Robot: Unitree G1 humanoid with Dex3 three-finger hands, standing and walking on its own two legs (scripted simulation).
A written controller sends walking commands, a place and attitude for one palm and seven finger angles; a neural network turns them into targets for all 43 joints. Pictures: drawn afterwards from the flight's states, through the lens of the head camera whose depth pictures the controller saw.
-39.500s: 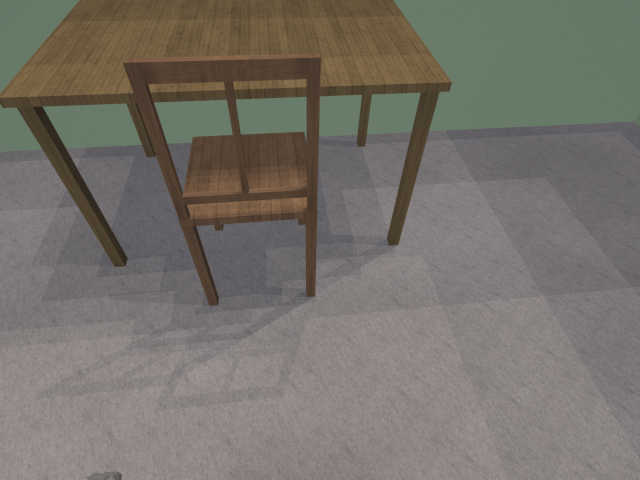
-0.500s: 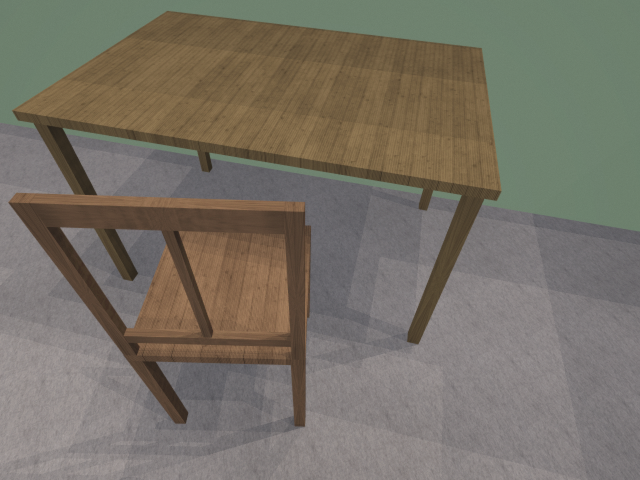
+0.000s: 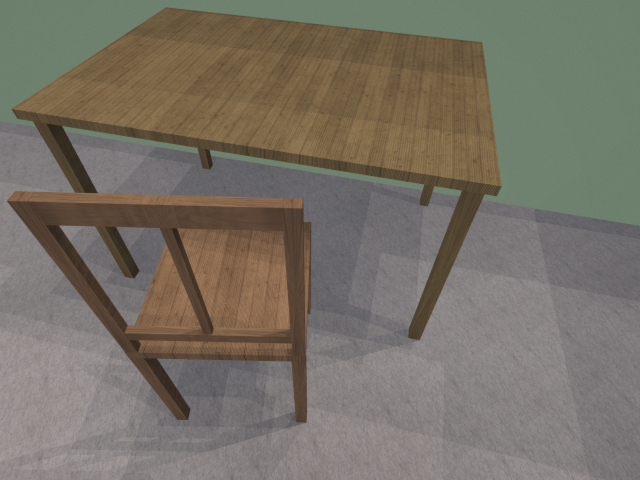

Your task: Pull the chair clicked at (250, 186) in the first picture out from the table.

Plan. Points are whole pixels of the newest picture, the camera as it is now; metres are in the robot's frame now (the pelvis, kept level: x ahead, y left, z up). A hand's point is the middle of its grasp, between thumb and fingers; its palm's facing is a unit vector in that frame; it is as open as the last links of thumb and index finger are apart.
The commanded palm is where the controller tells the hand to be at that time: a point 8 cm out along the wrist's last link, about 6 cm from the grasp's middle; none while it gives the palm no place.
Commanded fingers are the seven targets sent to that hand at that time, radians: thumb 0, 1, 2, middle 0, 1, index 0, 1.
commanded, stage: look again from close up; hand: left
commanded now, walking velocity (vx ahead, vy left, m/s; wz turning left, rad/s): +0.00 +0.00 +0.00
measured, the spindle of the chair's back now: (191, 286) +0.43 +0.25 -0.08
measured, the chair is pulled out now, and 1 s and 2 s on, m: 0.19 0.19 0.19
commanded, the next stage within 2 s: raise the hand toward the chair's back in 0.20 s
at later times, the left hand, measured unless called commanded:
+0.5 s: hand (181, 461) +0.16 +0.19 -0.06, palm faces +0.19 -0.97 -0.15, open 7.5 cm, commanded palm +0.10 +0.21 -0.07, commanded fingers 0.00 0.64 0.79 -0.17 -0.26 -0.17 -0.26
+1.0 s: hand (189, 460) +0.16 +0.18 -0.06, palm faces +0.00 -1.00 -0.04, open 11.6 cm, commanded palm +0.13 +0.24 -0.06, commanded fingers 0.00 0.06 0.54 -0.12 -0.17 -0.12 -0.17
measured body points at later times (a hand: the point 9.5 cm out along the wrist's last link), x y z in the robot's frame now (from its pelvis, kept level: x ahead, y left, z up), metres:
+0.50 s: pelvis -0.02 +0.00 -0.03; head +0.02 -0.01 +0.42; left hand +0.14 +0.24 -0.05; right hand +0.09 -0.27 -0.14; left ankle +0.03 +0.12 -0.74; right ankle -0.02 -0.09 -0.74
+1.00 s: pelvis -0.04 +0.00 -0.13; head +0.04 +0.02 +0.31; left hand +0.15 +0.23 -0.06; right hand +0.19 -0.17 -0.21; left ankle +0.02 +0.12 -0.74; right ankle -0.02 -0.09 -0.74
